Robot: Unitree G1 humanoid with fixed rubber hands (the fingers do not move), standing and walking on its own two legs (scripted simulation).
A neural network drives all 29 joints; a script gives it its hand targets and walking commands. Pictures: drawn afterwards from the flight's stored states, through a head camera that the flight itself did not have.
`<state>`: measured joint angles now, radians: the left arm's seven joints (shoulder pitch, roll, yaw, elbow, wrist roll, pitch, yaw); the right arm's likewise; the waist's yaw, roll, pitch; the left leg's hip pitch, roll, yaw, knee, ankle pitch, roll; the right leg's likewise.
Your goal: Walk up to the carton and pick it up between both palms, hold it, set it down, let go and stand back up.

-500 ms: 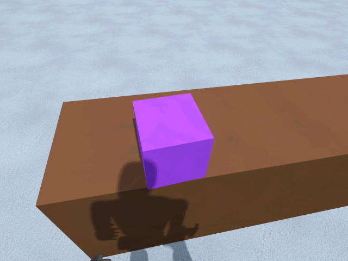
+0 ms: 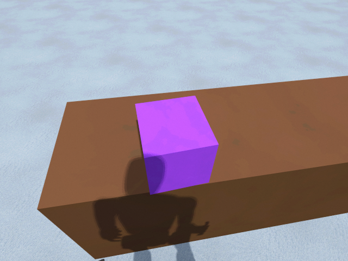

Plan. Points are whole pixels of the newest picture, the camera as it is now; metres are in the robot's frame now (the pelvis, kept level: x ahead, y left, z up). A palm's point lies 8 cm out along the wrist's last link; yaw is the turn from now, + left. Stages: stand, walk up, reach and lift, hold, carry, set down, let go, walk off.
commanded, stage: walk up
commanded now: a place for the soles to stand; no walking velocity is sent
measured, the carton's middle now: (173, 144) +0.48 +0.03 -0.04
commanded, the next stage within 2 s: none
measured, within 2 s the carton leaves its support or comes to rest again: neither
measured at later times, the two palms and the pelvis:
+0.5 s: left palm out of the picture +0.14 +0.17 -0.12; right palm out of the picture +0.02 -0.31 -0.10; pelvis -0.01 -0.07 +0.00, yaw +5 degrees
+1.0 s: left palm out of the picture +0.00 +0.08 -0.09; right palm out of the picture +0.16 -0.36 -0.11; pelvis -0.01 -0.17 +0.00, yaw +20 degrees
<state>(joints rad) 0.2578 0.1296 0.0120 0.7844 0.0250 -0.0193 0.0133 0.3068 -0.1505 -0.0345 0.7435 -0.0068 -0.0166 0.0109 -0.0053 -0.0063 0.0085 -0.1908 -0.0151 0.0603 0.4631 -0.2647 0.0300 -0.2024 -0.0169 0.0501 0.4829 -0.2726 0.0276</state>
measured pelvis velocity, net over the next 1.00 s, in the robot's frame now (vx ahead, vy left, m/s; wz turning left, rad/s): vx -0.01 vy -0.17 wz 0.35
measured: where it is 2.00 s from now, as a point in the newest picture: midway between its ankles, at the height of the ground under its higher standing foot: outside the picture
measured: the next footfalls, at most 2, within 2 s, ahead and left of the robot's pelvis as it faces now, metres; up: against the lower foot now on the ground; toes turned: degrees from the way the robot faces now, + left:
right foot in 0.62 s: +0.12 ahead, -0.21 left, +0.00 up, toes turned +14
left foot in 1.10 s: -0.02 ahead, -0.05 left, +0.00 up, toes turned +24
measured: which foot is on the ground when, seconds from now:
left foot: down 0.00-0.62, up 0.64-1.00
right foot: down 0.00-0.26, up 0.28-0.60, down 0.62-1.00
